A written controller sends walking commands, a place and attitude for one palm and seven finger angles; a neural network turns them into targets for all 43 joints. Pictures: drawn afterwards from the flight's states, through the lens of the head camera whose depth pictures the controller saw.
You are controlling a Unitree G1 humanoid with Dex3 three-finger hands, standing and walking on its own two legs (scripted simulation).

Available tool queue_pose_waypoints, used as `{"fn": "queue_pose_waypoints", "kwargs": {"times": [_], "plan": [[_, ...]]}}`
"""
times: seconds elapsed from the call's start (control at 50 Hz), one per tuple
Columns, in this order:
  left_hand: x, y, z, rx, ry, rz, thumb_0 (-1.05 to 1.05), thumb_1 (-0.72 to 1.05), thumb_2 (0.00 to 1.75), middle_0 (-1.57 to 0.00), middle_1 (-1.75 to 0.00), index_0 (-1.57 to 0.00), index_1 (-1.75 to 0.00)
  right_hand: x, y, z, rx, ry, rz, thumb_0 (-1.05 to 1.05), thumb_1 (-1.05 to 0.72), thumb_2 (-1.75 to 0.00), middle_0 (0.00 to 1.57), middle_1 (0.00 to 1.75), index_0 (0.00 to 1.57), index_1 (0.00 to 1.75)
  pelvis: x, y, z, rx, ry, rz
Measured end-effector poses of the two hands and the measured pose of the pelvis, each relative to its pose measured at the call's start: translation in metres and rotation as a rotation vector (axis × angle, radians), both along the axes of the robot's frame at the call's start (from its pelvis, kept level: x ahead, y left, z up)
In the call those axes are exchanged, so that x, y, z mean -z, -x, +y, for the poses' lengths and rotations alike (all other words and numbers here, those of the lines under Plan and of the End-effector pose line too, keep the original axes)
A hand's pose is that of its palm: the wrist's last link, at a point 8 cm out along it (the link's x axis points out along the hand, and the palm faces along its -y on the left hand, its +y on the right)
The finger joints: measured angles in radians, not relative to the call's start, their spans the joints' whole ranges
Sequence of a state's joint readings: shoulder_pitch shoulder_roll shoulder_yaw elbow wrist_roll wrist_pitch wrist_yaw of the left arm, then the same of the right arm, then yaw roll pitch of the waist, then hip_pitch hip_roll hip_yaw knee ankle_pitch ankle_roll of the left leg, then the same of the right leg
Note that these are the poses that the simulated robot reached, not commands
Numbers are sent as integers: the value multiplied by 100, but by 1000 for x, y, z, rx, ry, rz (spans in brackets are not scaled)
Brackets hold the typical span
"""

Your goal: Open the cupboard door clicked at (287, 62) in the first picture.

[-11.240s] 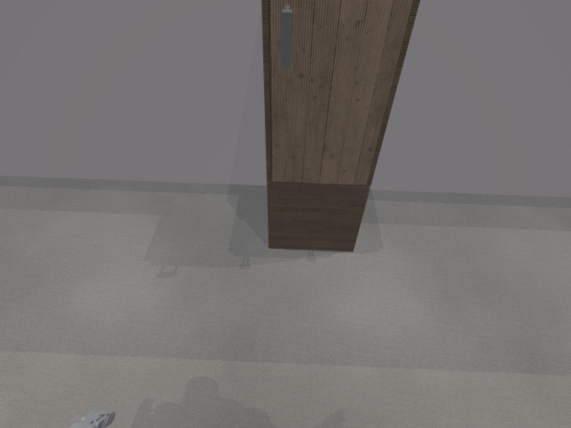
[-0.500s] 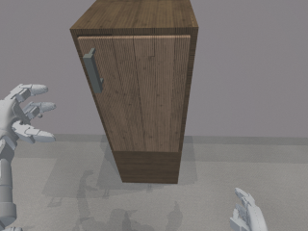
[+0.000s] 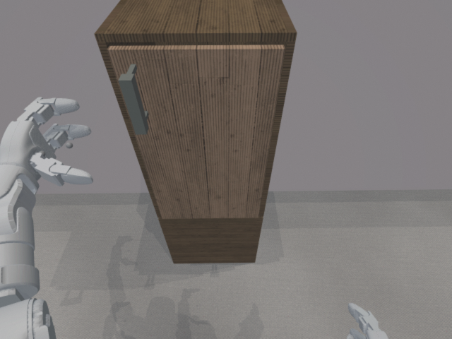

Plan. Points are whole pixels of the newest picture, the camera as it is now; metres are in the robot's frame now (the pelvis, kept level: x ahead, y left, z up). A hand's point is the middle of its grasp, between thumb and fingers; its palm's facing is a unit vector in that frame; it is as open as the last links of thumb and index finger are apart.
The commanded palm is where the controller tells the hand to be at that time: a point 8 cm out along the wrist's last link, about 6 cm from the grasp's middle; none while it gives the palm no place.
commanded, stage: move the hooked fingers beside the handle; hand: left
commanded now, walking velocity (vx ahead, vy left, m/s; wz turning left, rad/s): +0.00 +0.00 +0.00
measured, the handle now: (137, 99) +0.52 +0.22 +0.16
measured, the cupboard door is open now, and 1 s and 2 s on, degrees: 0 0 0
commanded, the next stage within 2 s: none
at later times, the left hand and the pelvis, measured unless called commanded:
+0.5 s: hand (88, 123) +0.43 +0.28 +0.17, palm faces +0.09 -1.00 -0.01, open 14.0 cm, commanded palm +0.40 +0.32 +0.17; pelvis +0.01 +0.02 +0.00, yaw +0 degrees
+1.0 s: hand (101, 105) +0.48 +0.27 +0.17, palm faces +0.10 -0.99 -0.02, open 14.0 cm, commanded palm +0.45 +0.32 +0.16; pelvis +0.01 +0.00 +0.00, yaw -1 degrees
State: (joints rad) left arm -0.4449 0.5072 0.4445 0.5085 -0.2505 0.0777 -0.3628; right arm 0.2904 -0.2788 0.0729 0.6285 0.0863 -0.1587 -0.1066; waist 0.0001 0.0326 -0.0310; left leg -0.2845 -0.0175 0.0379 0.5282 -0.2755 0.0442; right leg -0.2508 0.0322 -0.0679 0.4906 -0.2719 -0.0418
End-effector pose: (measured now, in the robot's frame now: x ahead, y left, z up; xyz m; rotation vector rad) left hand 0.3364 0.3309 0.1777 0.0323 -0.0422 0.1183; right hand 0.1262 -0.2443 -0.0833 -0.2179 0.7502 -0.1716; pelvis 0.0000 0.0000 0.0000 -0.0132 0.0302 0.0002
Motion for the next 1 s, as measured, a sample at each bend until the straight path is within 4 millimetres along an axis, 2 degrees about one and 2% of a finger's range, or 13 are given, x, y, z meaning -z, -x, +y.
{"fn": "queue_pose_waypoints", "kwargs": {"times": [0.2, 0.38, 0.7, 1.0], "plan": [[8, -29, 2, 17, 21, 52, -2, -50, 30, -30, -120, -30, -120, -1, -1, 15, -1, 9, 24, 1, -90, -90, 21, 30, 20, 30, -1, -3, 14, -4, 5, 21], [5, -54, 2, 22, 20, 38, -2, -50, 30, -30, -120, -30, -120, 3, 10, 15, 17, 22, 87, 1, -90, -90, 21, 30, 20, 30, -1, -9, 21, -2, 8, 40], [4, -86, -12, 14, 36, 55, -2, -50, 30, -30, -120, -30, -120, 15, 50, -3, 81, 29, 241, 1, -91, -90, 21, 30, 20, 30, -1, -11, 14, 4, 5, 66], [2, -114, -10, 15, 18, 55, -2, -50, 31, -30, -120, -30, -120, 19, 101, -34, 167, 66, 389, 0, -91, -90, 21, 30, 20, 30, 4, -9, -2, 17, 5, 125]]}}
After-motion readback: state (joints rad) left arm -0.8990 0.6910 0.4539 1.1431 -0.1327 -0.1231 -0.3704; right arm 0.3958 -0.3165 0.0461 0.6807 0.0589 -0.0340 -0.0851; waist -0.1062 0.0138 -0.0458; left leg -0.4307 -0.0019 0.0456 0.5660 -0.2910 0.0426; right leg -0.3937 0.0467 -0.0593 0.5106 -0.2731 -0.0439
